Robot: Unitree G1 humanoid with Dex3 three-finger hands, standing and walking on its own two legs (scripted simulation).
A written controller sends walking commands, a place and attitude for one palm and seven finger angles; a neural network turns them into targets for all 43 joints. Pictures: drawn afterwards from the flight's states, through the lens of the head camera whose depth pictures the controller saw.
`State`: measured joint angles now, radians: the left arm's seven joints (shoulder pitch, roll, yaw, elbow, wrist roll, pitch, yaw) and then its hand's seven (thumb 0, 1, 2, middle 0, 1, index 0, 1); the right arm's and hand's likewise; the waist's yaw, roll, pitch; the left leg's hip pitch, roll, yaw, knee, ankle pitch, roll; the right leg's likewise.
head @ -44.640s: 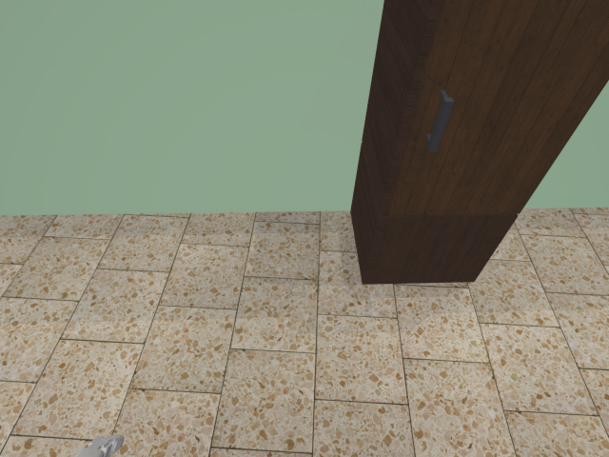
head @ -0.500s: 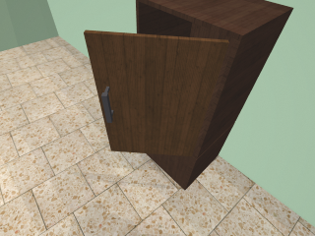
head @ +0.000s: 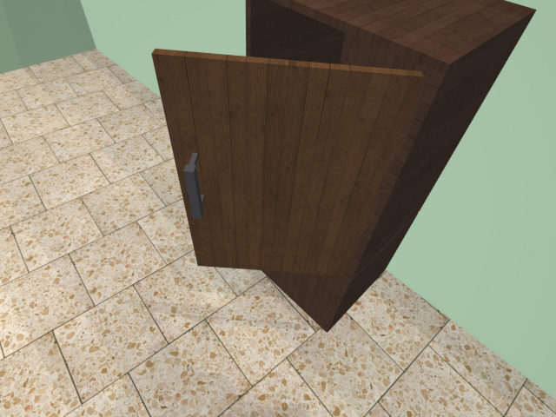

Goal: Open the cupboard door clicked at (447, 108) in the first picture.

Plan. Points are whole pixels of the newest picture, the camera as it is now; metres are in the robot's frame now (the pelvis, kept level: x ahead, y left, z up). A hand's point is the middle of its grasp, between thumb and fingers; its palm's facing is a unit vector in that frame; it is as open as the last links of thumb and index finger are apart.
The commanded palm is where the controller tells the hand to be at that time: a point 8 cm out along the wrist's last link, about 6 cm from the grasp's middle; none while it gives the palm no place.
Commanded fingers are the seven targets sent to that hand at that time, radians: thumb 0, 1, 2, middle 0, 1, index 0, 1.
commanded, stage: raise the hand with hooked fingers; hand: left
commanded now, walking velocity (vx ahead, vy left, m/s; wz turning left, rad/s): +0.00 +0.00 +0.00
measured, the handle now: (196, 186) +0.52 +0.20 -0.01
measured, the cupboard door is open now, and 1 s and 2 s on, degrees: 43 43 43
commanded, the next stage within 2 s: none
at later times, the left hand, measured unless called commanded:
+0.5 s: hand (126, 399) +0.16 +0.22 -0.07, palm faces +0.14 -0.99 -0.05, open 9.1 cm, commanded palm +0.15 +0.27 -0.05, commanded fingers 0.00 0.29 0.64 -0.24 -0.69 -0.24 -0.69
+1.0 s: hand (123, 347) +0.22 +0.24 -0.05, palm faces +0.05 -1.00 -0.05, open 12.1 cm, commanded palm +0.20 +0.29 -0.02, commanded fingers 0.00 -0.29 0.39 -0.28 -1.07 -0.28 -1.07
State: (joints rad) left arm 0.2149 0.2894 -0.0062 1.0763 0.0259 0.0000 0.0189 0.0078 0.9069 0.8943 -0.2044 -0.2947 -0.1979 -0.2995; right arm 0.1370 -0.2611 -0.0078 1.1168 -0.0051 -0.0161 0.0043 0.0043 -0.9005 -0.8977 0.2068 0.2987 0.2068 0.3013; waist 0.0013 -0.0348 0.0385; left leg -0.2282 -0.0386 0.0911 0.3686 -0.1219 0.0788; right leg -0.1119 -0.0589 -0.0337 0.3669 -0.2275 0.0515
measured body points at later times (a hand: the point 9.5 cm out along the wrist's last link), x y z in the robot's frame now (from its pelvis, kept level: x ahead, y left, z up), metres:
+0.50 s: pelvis -0.01 -0.04 -0.10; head +0.06 +0.00 +0.34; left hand +0.14 +0.27 -0.07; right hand +0.22 -0.26 -0.15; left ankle +0.05 +0.06 -0.74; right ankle +0.00 -0.13 -0.74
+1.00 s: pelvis +0.01 -0.02 -0.09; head +0.08 -0.01 +0.36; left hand +0.21 +0.30 -0.04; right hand +0.18 -0.28 -0.16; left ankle +0.05 +0.07 -0.74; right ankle +0.00 -0.13 -0.74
